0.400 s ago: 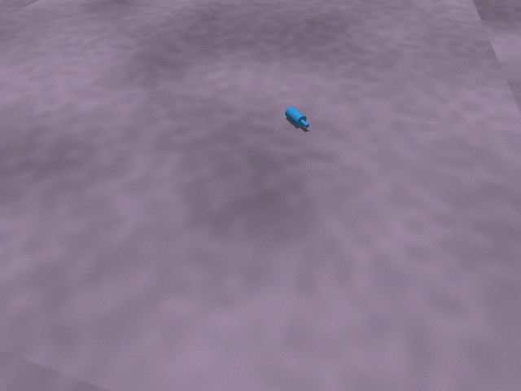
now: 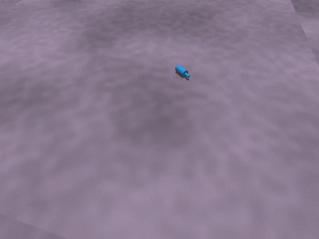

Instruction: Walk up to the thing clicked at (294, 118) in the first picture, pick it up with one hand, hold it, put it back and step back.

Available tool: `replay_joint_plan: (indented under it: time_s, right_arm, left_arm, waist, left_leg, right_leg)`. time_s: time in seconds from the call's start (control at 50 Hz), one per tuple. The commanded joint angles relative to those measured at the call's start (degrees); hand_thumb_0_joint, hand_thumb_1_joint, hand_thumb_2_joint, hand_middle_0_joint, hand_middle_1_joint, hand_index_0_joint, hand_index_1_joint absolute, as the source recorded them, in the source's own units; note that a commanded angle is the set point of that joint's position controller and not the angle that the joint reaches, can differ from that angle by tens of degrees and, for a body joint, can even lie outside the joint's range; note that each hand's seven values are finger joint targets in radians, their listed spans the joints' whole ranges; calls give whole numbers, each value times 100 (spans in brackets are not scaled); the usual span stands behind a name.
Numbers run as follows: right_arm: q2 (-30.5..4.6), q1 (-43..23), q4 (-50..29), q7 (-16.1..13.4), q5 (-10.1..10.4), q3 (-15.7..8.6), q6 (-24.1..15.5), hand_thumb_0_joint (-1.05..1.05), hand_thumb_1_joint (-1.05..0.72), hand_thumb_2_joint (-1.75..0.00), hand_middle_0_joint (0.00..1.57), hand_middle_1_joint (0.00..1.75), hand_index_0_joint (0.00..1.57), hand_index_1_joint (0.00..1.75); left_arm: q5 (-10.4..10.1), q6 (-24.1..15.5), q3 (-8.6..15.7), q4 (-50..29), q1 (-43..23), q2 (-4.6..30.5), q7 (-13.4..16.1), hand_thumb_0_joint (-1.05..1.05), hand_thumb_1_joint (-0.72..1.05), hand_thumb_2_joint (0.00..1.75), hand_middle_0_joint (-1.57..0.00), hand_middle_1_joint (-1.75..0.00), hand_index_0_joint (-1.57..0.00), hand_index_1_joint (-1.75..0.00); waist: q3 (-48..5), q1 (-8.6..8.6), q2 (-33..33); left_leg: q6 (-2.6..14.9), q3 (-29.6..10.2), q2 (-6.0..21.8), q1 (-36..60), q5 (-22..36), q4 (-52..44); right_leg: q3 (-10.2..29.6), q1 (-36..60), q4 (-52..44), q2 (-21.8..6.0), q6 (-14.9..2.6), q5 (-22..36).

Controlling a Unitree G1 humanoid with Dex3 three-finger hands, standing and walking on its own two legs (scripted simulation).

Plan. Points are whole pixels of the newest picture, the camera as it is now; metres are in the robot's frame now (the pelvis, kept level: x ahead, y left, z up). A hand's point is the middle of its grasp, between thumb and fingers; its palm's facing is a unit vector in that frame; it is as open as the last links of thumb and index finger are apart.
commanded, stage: stand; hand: left
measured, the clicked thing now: (183, 72) +1.75 -0.19 -0.75
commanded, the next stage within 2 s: walk up in 0.72 s
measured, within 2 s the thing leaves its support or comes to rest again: neither
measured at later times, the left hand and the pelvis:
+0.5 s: hand out of the picture +0.08 +0.25 -0.16, palm faces -0.02 -0.94 -0.34, open 7.4 cm; pelvis +0.01 +0.00 +0.00, yaw +0 degrees
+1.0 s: hand (82, 228) +0.19 +0.24 -0.13, palm faces -0.20 -0.87 -0.44, open 7.4 cm; pelvis +0.06 -0.05 -0.02, yaw -14 degrees
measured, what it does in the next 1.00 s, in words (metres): lifts its right foot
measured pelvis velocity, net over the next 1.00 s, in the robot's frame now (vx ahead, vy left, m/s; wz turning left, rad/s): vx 0.06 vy -0.05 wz -0.24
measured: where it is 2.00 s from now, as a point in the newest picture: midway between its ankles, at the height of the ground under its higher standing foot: (185, 187)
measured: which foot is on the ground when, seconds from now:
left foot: down 0.00-1.00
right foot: down 0.00-0.78, up 0.80-1.00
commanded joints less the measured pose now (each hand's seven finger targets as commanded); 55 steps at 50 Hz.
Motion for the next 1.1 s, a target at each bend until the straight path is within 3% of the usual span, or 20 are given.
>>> replay_joint_plan:
  time_s: [0.0,0.26,0.68,0.7,0.72,0.74,0.76,0.78,0.8,0.84,0.88,0.9,0.94,0.96,0.98,1.0,1.02,1.04,1.06,1.08]
  right_arm:
    - [-1219,-202,-342,-94,21,-236,-107,0,-90,-90,20,30,20,30]
    - [-1248,-237,-358,-100,22,-247,-104,0,-90,-90,20,30,20,30]
    - [-1214,-214,-369,-108,23,-241,-105,0,-90,-90,20,30,20,30]
    - [-2022,-175,-1073,93,-179,-805,-279,0,-90,-90,20,30,20,30]
    - [-1955,137,-1025,171,-197,-851,-282,0,-90,-90,20,30,20,30]
    - [-1995,518,-996,195,-204,-905,-272,0,-90,-90,20,30,20,30]
    - [-2152,901,-996,192,-123,-986,-259,0,-90,-90,20,30,20,30]
    - [-2124,498,-1243,191,-121,-989,-281,0,-90,-90,20,30,20,30]
    - [-2091,171,-1467,196,-138,-987,-294,0,-90,-90,20,30,20,30]
    - [-1876,-96,-1630,196,-176,-957,-340,0,-90,-90,20,30,20,30]
    - [-1944,-599,-1863,247,-195,-990,-357,0,-90,-90,20,30,20,30]
    - [-1984,-773,-1924,284,-189,-991,-346,0,-90,-90,20,30,20,30]
    - [-1897,-762,-2025,353,-198,-966,-284,0,-90,-90,20,30,20,30]
    - [-1904,-787,-2062,368,-165,-964,-237,0,-90,-90,20,30,20,30]
    - [-1815,-694,-2022,390,-127,-932,-175,0,-90,-90,20,30,20,30]
    - [-1556,-638,-2080,408,-137,-821,-138,0,-90,-90,20,30,20,30]
    - [-1183,-623,-2272,455,-121,-672,-126,0,-90,-90,20,30,20,30]
    - [-1236,-571,-2435,529,-62,-632,-119,0,-90,-90,20,30,20,30]
    - [-1679,-823,-2465,512,-131,-724,-140,0,-90,-90,20,30,20,30]
    - [-1861,-920,-2399,531,-114,-770,-171,0,-90,-90,20,30,20,30]
  left_arm:
    - [-19,-94,210,-336,-226,1206,69,0,90,90,-20,-30,-20,-30]
    - [-8,-104,207,-364,-185,1224,79,0,90,90,-20,-30,-20,-30]
    - [0,-97,225,-364,-207,1243,79,0,90,90,-20,-30,-20,-30]
    - [103,-89,722,-905,236,1855,-140,0,90,90,-20,-30,-20,-30]
    - [131,-63,687,-1019,-133,1726,-235,0,90,90,-20,-30,-20,-30]
    - [136,-34,669,-1209,-682,1557,-279,0,90,90,-20,-30,-20,-30]
    - [116,-57,672,-1459,-1270,1316,-302,0,90,90,-20,-30,-20,-30]
    - [158,-93,686,-1535,-1280,1373,-303,0,90,90,-20,-30,-20,-30]
    - [169,-123,716,-1547,-1027,1513,-335,0,90,90,-20,-30,-20,-30]
    - [69,-110,746,-1313,-78,1533,-432,0,90,90,-20,-30,-20,-30]
    - [-7,-46,813,-1233,551,1513,-575,0,90,90,-20,-30,-20,-30]
    - [-21,-51,831,-1208,649,1506,-589,0,90,90,-20,-30,-20,-30]
    - [2,-80,882,-1151,847,1468,-581,0,90,90,-20,-30,-20,-30]
    - [35,-97,914,-1085,1140,1464,-552,0,90,90,-20,-30,-20,-30]
    - [92,-132,862,-1108,1300,1460,-492,0,90,90,-20,-30,-20,-30]
    - [91,-199,974,-992,1870,1732,-400,0,90,90,-20,-30,-20,-30]
    - [86,-244,1111,-962,2430,2160,-257,0,90,90,-20,-30,-20,-30]
    - [71,-281,1109,-1225,2140,2455,-169,0,90,90,-20,-30,-20,-30]
    - [-20,-250,1103,-1269,1699,2706,-122,0,90,90,-20,-30,-20,-30]
    - [-69,-270,1076,-1392,1314,2699,-79,0,90,90,-20,-30,-20,-30]
  waist:
    - [-459,8,54]
    - [-573,13,46]
    - [-567,15,22]
    - [-777,-107,306]
    - [-409,-352,311]
    - [6,-701,544]
    - [-53,-1046,1614]
    - [193,-890,1214]
    - [197,-637,758]
    - [-189,-98,530]
    - [-341,252,904]
    - [-343,327,1035]
    - [-251,307,816]
    - [-210,447,586]
    - [-379,560,-235]
    - [-637,847,-1160]
    - [-466,1148,-2317]
    - [-149,863,-2106]
    - [196,680,-1187]
    - [434,542,-674]
  left_leg:
    - [198,-515,658,84,554,-326]
    - [197,-465,671,267,899,-268]
    - [186,-441,679,245,882,-304]
    - [470,-103,520,1076,-2080,642]
    - [667,-284,611,1692,-2912,468]
    - [861,-562,982,2485,-3454,-86]
    - [1297,-1778,2137,2185,-3931,-965]
    - [1567,-2133,2894,1270,-3219,-1301]
    - [1533,-2088,2999,724,-2928,-1430]
    - [1285,-1148,2445,732,-2617,-1230]
    - [1049,-205,1965,376,-2443,-886]
    - [906,197,1744,106,-2347,-644]
    - [806,907,1316,-436,-2497,15]
    - [791,1060,1282,-986,-2885,460]
    - [782,1126,1137,-1583,-2710,1296]
    - [641,1377,725,-2241,-1877,2986]
    - [298,1240,118,-3592,-2676,4727]
    - [49,252,37,-4090,-2544,5487]
    - [-41,-233,329,-3956,-2307,5322]
    - [-20,-424,640,-3837,-1989,5147]
  right_leg:
    - [571,82,-342,-738,-150,525]
    - [552,133,-345,-760,-132,906]
    - [575,201,-349,-766,-151,958]
    - [1417,-1052,92,-602,-458,-1497]
    - [1419,-2557,40,-588,-320,-2227]
    - [837,-3988,382,-310,-24,-2026]
    - [126,-4282,2214,-71,-85,-1692]
    - [218,-4151,3118,-509,-61,-1664]
    - [291,-3709,3316,-712,-53,-1568]
    - [308,-3010,3242,-851,-109,-1393]
    - [27,-2219,2778,-908,19,-1179]
    - [-77,-1721,2362,-931,7,-1020]
    - [-681,-1065,2044,-553,84,-458]
    - [-888,-460,1868,-461,66,-106]
    - [-969,452,1769,-153,-5,-187]
    - [-630,1378,1451,-14,-207,-662]
    - [1228,1852,396,-702,-641,-2264]
    - [3846,1176,-910,-1749,-1103,-3655]
    - [5087,457,-1558,-2470,-1577,-4548]
    - [4899,118,-1636,-2492,-1699,-4418]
